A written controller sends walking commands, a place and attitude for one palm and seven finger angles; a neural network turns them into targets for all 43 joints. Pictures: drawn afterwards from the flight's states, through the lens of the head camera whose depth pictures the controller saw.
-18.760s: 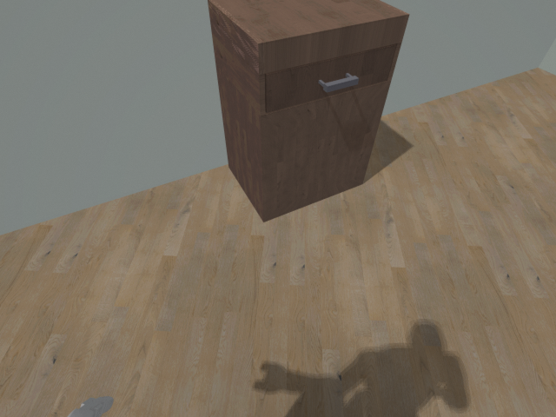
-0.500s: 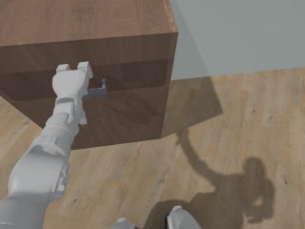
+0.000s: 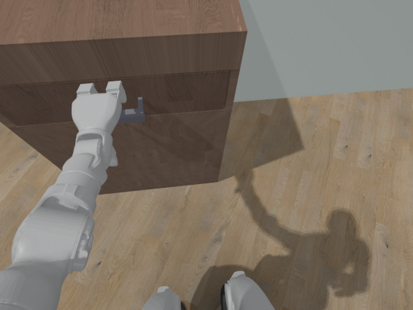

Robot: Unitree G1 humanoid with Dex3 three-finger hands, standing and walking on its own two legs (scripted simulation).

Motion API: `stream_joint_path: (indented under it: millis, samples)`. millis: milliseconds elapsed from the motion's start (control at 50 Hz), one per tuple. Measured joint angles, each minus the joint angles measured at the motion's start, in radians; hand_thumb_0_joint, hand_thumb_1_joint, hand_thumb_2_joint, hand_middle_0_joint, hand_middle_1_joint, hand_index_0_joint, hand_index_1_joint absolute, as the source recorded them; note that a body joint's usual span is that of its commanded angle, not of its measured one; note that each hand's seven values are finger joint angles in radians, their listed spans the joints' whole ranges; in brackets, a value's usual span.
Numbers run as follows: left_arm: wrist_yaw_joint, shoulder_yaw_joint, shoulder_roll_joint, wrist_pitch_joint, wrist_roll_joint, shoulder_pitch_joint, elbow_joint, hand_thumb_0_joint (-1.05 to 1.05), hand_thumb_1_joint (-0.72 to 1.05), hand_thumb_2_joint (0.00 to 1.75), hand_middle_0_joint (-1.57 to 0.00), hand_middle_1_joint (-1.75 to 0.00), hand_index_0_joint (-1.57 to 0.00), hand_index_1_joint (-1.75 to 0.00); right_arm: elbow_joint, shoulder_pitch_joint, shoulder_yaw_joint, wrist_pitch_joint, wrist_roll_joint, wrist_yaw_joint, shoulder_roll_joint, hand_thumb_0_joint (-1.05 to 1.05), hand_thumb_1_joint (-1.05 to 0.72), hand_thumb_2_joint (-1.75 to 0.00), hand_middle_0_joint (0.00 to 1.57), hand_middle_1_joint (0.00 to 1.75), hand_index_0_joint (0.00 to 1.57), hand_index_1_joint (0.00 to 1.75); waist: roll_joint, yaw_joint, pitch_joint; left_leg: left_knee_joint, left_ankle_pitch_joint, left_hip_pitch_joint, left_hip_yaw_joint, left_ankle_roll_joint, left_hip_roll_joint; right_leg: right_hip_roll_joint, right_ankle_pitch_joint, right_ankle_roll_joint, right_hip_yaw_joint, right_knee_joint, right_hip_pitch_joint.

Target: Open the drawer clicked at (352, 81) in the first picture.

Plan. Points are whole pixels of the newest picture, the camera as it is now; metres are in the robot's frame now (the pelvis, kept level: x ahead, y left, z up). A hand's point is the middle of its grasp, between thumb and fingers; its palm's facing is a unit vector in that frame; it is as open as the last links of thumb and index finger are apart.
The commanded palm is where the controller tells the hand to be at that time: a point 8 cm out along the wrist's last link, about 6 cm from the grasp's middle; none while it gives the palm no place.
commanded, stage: lower the fingers behind the handle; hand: left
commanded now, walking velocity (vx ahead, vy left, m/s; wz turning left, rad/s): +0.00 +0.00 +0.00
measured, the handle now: (115, 110) +0.56 +0.17 -0.05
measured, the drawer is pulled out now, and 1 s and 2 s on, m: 0.00 0.00 0.00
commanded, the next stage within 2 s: close the thumb around the handle in 1.20 s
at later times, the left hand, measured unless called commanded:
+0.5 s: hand (108, 133) +0.50 +0.18 -0.04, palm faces -0.05 +0.00 -1.00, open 13.9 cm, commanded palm +0.48 +0.17 +0.00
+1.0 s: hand (115, 136) +0.50 +0.17 -0.06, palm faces -0.05 +0.00 -1.00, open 13.9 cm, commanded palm +0.48 +0.17 -0.02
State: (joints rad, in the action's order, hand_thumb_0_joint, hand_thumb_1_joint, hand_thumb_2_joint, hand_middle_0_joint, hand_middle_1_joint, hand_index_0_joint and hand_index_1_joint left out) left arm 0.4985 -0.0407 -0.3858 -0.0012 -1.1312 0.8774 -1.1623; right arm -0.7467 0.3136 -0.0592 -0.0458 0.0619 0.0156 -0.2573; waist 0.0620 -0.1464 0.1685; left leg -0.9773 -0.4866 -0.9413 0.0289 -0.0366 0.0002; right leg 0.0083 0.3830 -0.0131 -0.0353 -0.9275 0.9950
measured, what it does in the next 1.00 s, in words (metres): stands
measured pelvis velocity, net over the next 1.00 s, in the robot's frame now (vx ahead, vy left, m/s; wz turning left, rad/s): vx -0.02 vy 0.00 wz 0.00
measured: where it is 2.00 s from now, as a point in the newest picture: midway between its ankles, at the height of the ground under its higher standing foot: outside the picture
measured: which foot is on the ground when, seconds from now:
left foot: down 0.00-1.00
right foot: down 0.00-1.00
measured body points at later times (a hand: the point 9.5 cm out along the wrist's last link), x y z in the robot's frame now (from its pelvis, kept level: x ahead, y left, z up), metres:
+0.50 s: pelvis -0.02 +0.00 -0.02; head +0.14 +0.00 +0.40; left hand +0.49 +0.18 +0.01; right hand -0.02 -0.27 -0.15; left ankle -0.03 +0.09 -0.67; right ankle +0.02 -0.11 -0.67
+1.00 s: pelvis -0.02 +0.00 -0.04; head +0.14 -0.01 +0.38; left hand +0.50 +0.17 -0.01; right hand -0.02 -0.26 -0.17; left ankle -0.03 +0.09 -0.67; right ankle +0.02 -0.11 -0.67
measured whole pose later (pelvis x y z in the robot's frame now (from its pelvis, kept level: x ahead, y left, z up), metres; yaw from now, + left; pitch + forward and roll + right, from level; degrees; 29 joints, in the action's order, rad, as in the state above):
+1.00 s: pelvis -0.02 +0.00 -0.04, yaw +0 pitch +30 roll -2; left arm 0.50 -0.04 -0.41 0.06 -1.12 0.94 -1.20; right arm -0.75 0.31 -0.03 -0.01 0.06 0.03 -0.24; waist 0.08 -0.18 0.18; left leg -1.17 -0.54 -1.16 0.02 -0.04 0.00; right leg 0.01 0.43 -0.01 -0.04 -1.11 1.21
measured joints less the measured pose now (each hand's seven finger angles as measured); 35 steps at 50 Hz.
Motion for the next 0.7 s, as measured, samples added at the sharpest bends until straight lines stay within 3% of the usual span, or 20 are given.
stream_joint_path:
  millis: [120,260,360,700]
  samples:
    - [-0.01,0.003,-0.007,0.049,0.013,0.011,-0.033,0.0,-0.49,0.31,-0.32,-1.2,-0.32,-1.2,-0.005,0.0,0.011,-0.004,-0.006,0.003,0.009,0.01,-0.91,-0.9,0.2,0.3,0.2,0.3,0.004,-0.005,-0.009,-0.013,-0.001,-0.018,0.006,-0.002,-0.001,0.001,-0.001,0.001,0.006,-0.015,0.021]
    - [-0.039,-0.004,-0.023,0.014,0.02,0.018,-0.029,0.0,-0.49,0.31,-0.31,-1.2,-0.32,-1.2,-0.013,0.019,0.017,0.011,-0.006,-0.002,0.014,0.01,-0.91,-0.9,0.2,0.3,0.2,0.3,0.004,-0.008,0.0,-0.036,-0.007,-0.041,0.003,-0.002,-0.001,0.0,0.005,0.001,0.002,-0.035,0.043]
    - [-0.023,-0.001,-0.035,-0.003,0.008,0.033,-0.04,0.0,-0.49,0.31,-0.3,-1.2,-0.32,-1.2,-0.012,0.022,0.019,0.021,-0.004,-0.002,0.007,0.01,-0.91,-0.9,0.2,0.3,0.2,0.3,0.001,-0.013,0.006,-0.072,-0.018,-0.078,0.001,-0.004,-0.001,-0.001,0.014,0.001,0.0,-0.068,0.078]
    - [-0.002,0.01,-0.032,0.018,-0.005,0.058,-0.035,0.0,-0.49,0.31,-0.3,-1.19,-0.31,-1.2,-0.005,0.011,0.018,0.038,0.004,0.006,0.007,0.01,-0.91,-0.9,0.2,0.3,0.2,0.3,0.005,-0.034,0.011,-0.172,-0.045,-0.2,-0.004,-0.007,-0.002,-0.003,0.034,0.004,-0.006,-0.155,0.194]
